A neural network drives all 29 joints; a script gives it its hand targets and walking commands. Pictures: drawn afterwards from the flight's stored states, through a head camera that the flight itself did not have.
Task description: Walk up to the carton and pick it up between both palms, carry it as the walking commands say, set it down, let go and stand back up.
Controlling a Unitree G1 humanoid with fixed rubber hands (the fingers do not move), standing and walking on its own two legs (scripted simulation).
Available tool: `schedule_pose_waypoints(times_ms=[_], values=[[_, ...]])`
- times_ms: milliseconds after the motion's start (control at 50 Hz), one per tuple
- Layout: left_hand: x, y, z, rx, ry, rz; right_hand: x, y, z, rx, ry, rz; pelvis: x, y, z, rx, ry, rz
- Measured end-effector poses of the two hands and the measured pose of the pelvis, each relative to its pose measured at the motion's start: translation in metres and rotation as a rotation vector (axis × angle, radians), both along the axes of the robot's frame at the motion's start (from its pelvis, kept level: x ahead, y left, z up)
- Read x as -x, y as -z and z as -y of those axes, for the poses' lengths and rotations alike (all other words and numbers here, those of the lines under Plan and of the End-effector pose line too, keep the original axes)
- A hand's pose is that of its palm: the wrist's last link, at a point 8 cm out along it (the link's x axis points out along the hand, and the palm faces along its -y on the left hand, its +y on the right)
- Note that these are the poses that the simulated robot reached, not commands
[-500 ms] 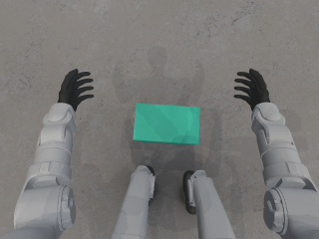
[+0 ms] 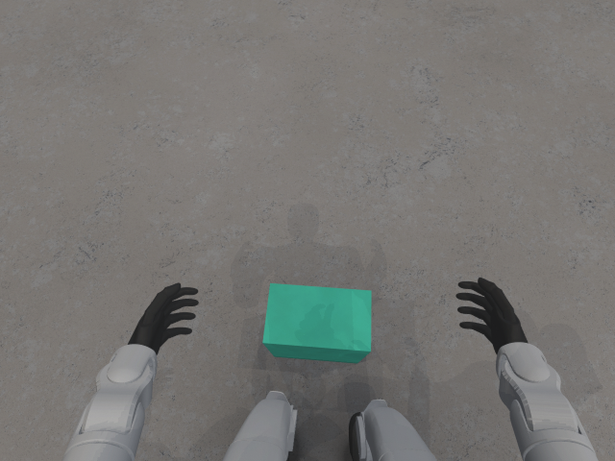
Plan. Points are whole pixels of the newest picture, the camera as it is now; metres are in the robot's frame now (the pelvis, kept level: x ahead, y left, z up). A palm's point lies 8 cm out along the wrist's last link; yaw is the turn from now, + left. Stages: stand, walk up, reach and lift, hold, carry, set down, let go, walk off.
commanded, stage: let go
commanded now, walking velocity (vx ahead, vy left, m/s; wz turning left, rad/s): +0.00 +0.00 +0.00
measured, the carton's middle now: (317, 327) +0.36 +0.02 -0.59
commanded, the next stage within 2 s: stand in 0.66 s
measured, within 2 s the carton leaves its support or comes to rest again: neither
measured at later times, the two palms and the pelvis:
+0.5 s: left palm (127, 380) +0.19 +0.25 -0.03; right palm (545, 392) +0.20 -0.23 -0.03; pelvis +0.04 +0.00 +0.04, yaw +0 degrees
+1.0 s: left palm (111, 411) +0.16 +0.27 -0.05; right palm (568, 412) +0.18 -0.26 -0.03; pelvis +0.03 +0.00 +0.04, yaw +0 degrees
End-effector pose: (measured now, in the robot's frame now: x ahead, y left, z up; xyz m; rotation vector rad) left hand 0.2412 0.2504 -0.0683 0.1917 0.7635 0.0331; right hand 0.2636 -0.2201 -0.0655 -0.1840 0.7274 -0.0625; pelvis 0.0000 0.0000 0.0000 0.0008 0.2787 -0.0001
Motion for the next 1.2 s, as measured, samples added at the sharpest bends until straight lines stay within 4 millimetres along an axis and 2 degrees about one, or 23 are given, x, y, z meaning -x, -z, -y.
schedule_pose_waypoints(times_ms=[80,180,280,420,720,860,1020,1200], values=[[0.015,-0.014,0.005,0.004,-0.012,-0.017,0.013,-0.014,0.005,0.003,-0.001,-0.019,-0.016,-0.014,0.003,-0.003,-0.001,0.066],[0.032,-0.028,0.008,0.012,-0.033,-0.029,0.041,-0.025,0.017,0.021,0.024,-0.065,-0.035,-0.028,0.006,-0.003,-0.002,0.133],[0.042,-0.036,0.007,0.011,-0.046,-0.022,0.060,-0.030,0.022,0.025,0.042,-0.090,-0.043,-0.035,0.006,-0.002,-0.002,0.186],[0.046,-0.039,0.004,0.016,-0.046,-0.006,0.061,-0.039,0.016,0.018,0.024,-0.061,-0.039,-0.036,0.004,0.002,-0.003,0.239],[0.065,-0.036,-0.003,-0.001,-0.076,-0.048,0.079,-0.041,0.013,0.028,0.028,-0.095,-0.027,-0.037,-0.001,0.008,-0.004,0.298],[0.085,-0.019,-0.016,-0.081,-0.121,-0.102,0.088,-0.030,0.028,0.092,0.054,-0.113,-0.031,-0.037,-0.001,0.008,-0.004,0.292],[0.085,-0.020,-0.018,-0.084,-0.132,-0.054,0.085,-0.036,0.039,0.125,0.064,-0.062,-0.034,-0.037,-0.001,0.008,-0.004,0.288],[0.094,-0.017,-0.022,-0.084,-0.153,-0.055,0.090,-0.037,0.042,0.135,0.075,-0.044,-0.031,-0.037,-0.001,0.008,-0.004,0.293]])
